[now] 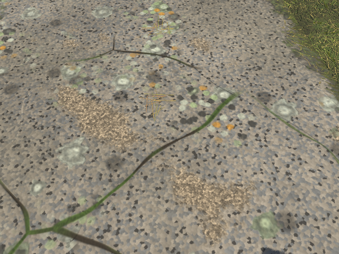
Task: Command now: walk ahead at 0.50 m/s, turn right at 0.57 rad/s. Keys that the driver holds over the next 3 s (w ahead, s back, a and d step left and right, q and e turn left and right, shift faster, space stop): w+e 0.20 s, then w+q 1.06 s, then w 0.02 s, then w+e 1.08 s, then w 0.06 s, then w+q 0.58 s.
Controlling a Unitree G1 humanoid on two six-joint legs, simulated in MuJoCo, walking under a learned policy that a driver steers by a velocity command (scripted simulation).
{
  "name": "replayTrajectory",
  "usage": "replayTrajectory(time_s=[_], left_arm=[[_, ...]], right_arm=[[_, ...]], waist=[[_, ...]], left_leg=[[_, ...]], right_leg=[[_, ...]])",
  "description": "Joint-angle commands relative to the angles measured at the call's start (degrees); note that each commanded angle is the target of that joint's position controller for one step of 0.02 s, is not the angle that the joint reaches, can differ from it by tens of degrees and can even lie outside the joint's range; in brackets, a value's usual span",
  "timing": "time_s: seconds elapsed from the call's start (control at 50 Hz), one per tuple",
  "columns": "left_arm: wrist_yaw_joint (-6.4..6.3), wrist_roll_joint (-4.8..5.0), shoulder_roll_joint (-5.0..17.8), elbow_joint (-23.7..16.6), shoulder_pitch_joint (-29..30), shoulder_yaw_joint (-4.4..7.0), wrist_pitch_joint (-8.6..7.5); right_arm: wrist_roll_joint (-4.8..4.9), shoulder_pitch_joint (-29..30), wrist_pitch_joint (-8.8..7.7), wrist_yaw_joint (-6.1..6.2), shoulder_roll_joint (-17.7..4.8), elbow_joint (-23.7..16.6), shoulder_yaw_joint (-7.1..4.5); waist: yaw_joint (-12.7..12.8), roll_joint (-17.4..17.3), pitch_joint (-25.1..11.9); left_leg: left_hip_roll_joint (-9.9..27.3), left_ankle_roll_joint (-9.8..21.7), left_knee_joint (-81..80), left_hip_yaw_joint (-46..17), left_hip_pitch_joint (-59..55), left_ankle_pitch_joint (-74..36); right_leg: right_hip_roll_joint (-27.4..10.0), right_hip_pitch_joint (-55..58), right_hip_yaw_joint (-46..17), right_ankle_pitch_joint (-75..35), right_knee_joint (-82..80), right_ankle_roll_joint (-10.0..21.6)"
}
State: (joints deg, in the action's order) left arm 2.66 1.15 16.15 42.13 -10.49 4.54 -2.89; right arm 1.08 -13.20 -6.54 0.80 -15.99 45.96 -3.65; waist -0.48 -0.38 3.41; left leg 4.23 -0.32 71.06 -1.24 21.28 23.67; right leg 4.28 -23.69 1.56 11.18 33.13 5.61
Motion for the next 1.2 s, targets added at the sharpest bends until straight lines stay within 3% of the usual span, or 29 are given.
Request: replayTrajectory(time_s=[0.02, 0.1, 0.2, 0.28, 0.34, 0.38, 0.4, 0.42, 0.44, 0.46, 0.48, 0.5, 0.52, 0.58, 0.64, 0.72, 0.82, 0.86, 0.88, 0.9, 0.92, 0.94, 0.96, 0.98, 1.0, 1.02, 1.08, 1.14, 1.2], left_arm=[[-0.68, -0.63, 5.41, -4.55, -1.27, 1.26, -1.20], [-2.08, -0.25, 7.81, -4.04, -4.04, 1.92, -1.67], [-3.27, 0.27, 8.20, -3.02, -8.19, 1.93, -0.82], [-3.29, 0.02, 7.51, -0.92, -11.52, 1.44, -0.90], [-3.35, -0.41, 8.48, -0.03, -11.70, 1.68, -0.54], [-3.44, -0.60, 8.42, -0.29, -9.76, 1.50, -0.18], [-3.56, -1.12, 7.27, -1.13, -9.04, 0.80, -0.15], [-3.58, -1.44, 4.32, -2.18, -14.29, -0.20, -0.83], [-3.29, -1.05, 3.57, -2.16, -15.90, -0.84, -1.79], [-2.76, -0.13, 7.63, -3.33, -10.72, -0.16, -2.71], [-2.41, 0.26, 7.80, -4.56, -4.97, -0.29, -3.33], [-2.31, -0.75, 7.00, -5.35, -1.85, -0.37, -3.79], [-2.44, -1.87, 6.92, -5.58, -1.67, 0.01, -3.83], [-2.78, -2.36, 4.82, -5.72, -3.10, -0.22, -3.17], [-3.27, -2.21, 3.39, -7.14, 2.28, -0.78, -2.69], [-2.59, -1.62, 2.17, -8.50, 10.20, -1.26, -3.35], [-1.47, -0.80, 4.03, -9.99, 15.10, -0.51, -4.64], [-1.56, -0.57, 5.42, -9.15, 11.39, 0.28, -5.16], [-1.96, -0.81, 6.78, -7.94, 6.26, 1.09, -5.35], [-2.52, -1.65, 9.33, -6.93, -2.23, 2.03, -5.43], [-3.00, -2.51, 13.73, -5.82, -9.94, 3.14, -4.70], [-2.51, -1.23, 11.84, -4.48, -11.46, 2.84, -4.04], [-2.64, -0.74, 7.24, -5.16, -8.48, 1.70, -3.74], [-2.75, -0.96, 5.39, -5.39, -5.89, 1.07, -3.31], [-2.62, -1.27, 4.56, -4.99, -3.53, 0.65, -3.07], [-2.56, -1.61, 3.64, -4.60, -2.15, 0.25, -3.16], [-2.23, -1.45, 4.49, -3.12, -1.14, 0.62, -3.89], [-2.33, -1.53, 6.76, -1.31, -1.69, 1.31, -4.11], [-2.54, -1.25, 8.09, -0.08, -2.16, 1.43, -3.63]], right_arm=[[-1.32, 0.26, -1.21, 0.26, -7.57, -5.20, -2.01], [-2.17, 3.55, 0.61, 0.29, -4.71, -7.09, -1.38], [-1.42, 14.24, 0.07, -0.72, -2.80, -9.87, -0.25], [-0.75, 16.84, -0.93, -2.43, -3.92, -10.34, -0.14], [-0.53, 15.93, -1.14, -2.92, -5.36, -10.95, -0.51], [-0.65, 7.43, -1.22, -2.77, -7.48, -8.71, -1.72], [-1.19, -1.14, -1.22, -2.70, -9.58, -6.96, -2.45], [-1.90, -8.55, -1.09, -2.80, -14.25, -6.26, -3.56], [-0.24, -11.08, -0.56, -3.44, -12.73, -4.43, -3.35], [0.81, -8.34, -0.24, -3.35, -8.94, -5.12, -2.19], [0.04, -5.09, 0.34, -3.05, -7.43, -6.35, -1.68], [-0.59, -3.07, 0.74, -3.02, -6.80, -6.77, -1.34], [-0.85, -2.03, 0.75, -2.84, -5.95, -7.25, -0.98], [-0.57, -1.99, 0.91, -2.17, -6.47, -7.31, -1.02], [-0.12, -4.19, 1.23, -1.07, -8.63, -6.35, -1.75], [0.45, -8.14, 2.35, -0.12, -8.80, -4.83, -1.85], [0.72, -10.91, 3.76, 0.47, -8.62, -3.93, -1.93], [0.66, -9.27, 4.22, 0.63, -8.77, -4.42, -2.16], [0.54, -7.85, 4.24, 0.53, -7.74, -5.10, -1.85], [-0.13, -6.09, 3.95, 0.22, -5.26, -6.51, -0.95], [0.30, -11.60, 3.41, 0.37, -1.73, -7.57, 0.12], [0.97, -14.90, 3.06, 0.35, -4.01, -8.19, 0.28], [1.29, -11.64, 3.34, 0.22, -8.32, -7.41, -0.88], [0.70, -7.10, 3.74, 0.08, -9.00, -7.97, -1.18], [0.10, -4.70, 3.86, -0.08, -8.10, -8.72, -1.27], [-0.06, -3.85, 4.09, -0.33, -7.38, -9.15, -1.48], [0.34, -3.57, 4.91, -0.94, -4.16, -10.13, -0.84], [-0.01, -0.65, 4.88, -1.23, -3.74, -11.38, -0.52], [0.14, 4.00, 4.20, -2.26, -3.11, -12.26, -0.02]], waist=[[-0.57, 2.08, -7.89], [-0.50, 1.84, -5.92], [3.71, 5.31, -3.77], [5.84, 6.29, -2.91], [4.86, 7.49, -1.92], [0.23, 6.79, -6.49], [-3.54, 4.54, -13.54], [-3.21, -7.26, -22.06], [-3.01, -18.30, -23.04], [-3.79, -11.26, -14.93], [-3.77, -5.18, -9.13], [-2.50, -0.53, -4.58], [-0.97, -0.03, -4.28], [0.96, -3.85, -5.35], [-0.36, -3.51, -4.25], [-3.30, -4.53, -3.82], [-3.94, -5.44, -3.42], [-1.37, -7.14, -4.23], [1.51, -6.98, -6.92], [5.78, -4.32, -13.92], [5.61, 7.91, -22.16], [4.34, 18.26, -22.92], [4.90, 10.88, -14.44], [4.81, 5.92, -8.37], [3.52, 3.85, -4.65], [2.24, 4.76, -2.89], [0.71, 5.99, -1.92], [0.90, 4.28, -1.96], [2.60, 3.49, -1.41]], left_leg=[[3.70, 0.53, -2.77, -4.05, 16.09, -6.38], [2.24, -2.48, -13.08, -2.05, 15.55, -12.77], [-2.12, -3.04, -34.52, -1.52, 12.32, -27.55], [-1.95, -0.81, -40.33, -1.00, 11.70, -29.96], [-2.28, 2.74, -42.10, 0.01, 12.56, -21.56], [-5.39, 6.01, -44.82, 2.96, 1.24, -20.40], [-1.61, 9.24, -42.91, -1.74, -12.37, -23.93], [9.69, 17.48, -43.22, -22.51, -33.34, -22.25], [15.68, 22.35, -52.84, -43.20, -41.25, -9.94], [14.65, 19.42, -54.68, -41.63, -36.84, -0.79], [12.38, 17.24, -55.28, -34.02, -29.26, -2.67], [9.88, 16.33, -56.59, -28.84, -21.91, -8.52], [7.98, 15.55, -57.39, -25.79, -18.40, -14.08], [4.84, 15.95, -58.90, -20.55, -13.72, -23.89], [3.31, 15.38, -59.31, -16.93, -10.73, -27.50], [1.15, 12.66, -57.48, -15.77, -9.21, -24.84], [3.10, 11.68, -52.22, -22.67, -14.66, -21.93], [3.10, 10.68, -48.79, -24.59, -15.15, -24.57], [0.91, 9.16, -44.09, -23.28, -13.41, -27.91], [-1.65, 7.22, -31.83, -19.84, -7.30, -25.74], [-9.49, 3.09, -13.58, -11.30, 10.55, -7.35], [-7.72, 2.19, -3.19, -9.27, 21.47, 11.00], [-4.28, 1.55, 1.42, -9.81, 24.90, 6.55], [-2.39, 1.10, 1.91, -7.62, 24.31, 1.87], [-0.99, 0.91, -0.06, -6.72, 23.13, -1.28], [0.63, 0.88, -1.86, -6.58, 21.54, -3.37], [2.26, 0.20, -4.68, -4.85, 19.39, -7.18], [2.88, -0.79, -11.06, -4.71, 21.15, -14.07], [2.26, -0.19, -21.79, -2.38, 18.79, -23.49]], right_leg=[[-14.66, 17.72, -23.28, -11.29, -18.49, 11.20], [-12.22, 11.79, -17.87, -19.43, -20.27, 11.33], [-9.15, 10.54, -16.15, -10.80, -18.99, 7.52], [-13.36, 16.90, -17.75, -8.86, -16.68, 7.01], [-16.66, 23.78, -18.85, -16.82, -13.95, 5.80], [-13.76, 25.08, -14.63, -35.72, -4.25, 3.79], [-11.04, 20.24, -11.62, -35.80, 7.67, 2.14], [-3.41, 1.93, -7.41, -17.07, 28.19, -2.03], [1.52, -13.73, -7.60, 18.56, 40.20, -4.45], [-2.55, -20.83, -10.65, 17.28, 43.73, -3.73], [-4.82, -21.22, -9.31, 12.73, 42.28, -3.31], [-6.44, -20.31, -8.13, 9.68, 37.62, -3.34], [-8.11, -17.45, -8.11, 7.07, 32.79, -3.66], [-8.38, -13.01, -6.14, 5.17, 25.20, -6.05], [-7.27, -12.65, -5.21, -2.21, 14.76, -8.17], [-4.45, -7.81, -5.21, -13.82, 1.64, -8.80], [-2.37, -4.32, -6.59, -10.62, -6.07, -7.42], [-2.33, 1.73, -6.10, -7.65, -8.74, -5.69], [-3.32, 10.06, -5.79, -8.69, -10.95, -3.90], [-10.57, 24.42, -11.45, -8.19, -8.57, -0.22], [-22.94, 45.01, -30.29, -2.55, -8.80, 7.33], [-29.67, 46.61, -46.38, 8.21, -13.06, 11.16], [-27.54, 39.18, -40.94, 13.50, -14.80, 9.26], [-24.58, 31.61, -32.02, 10.09, -16.00, 7.03], [-22.06, 25.12, -26.57, 5.29, -18.09, 6.00], [-20.36, 20.94, -22.29, 0.97, -19.67, 5.43], [-18.48, 15.53, -13.38, -6.93, -23.54, 5.87], [-18.65, 16.73, -7.29, -14.22, -24.54, 6.37], [-16.92, 17.82, -0.69, -16.89, -24.26, 4.54]])
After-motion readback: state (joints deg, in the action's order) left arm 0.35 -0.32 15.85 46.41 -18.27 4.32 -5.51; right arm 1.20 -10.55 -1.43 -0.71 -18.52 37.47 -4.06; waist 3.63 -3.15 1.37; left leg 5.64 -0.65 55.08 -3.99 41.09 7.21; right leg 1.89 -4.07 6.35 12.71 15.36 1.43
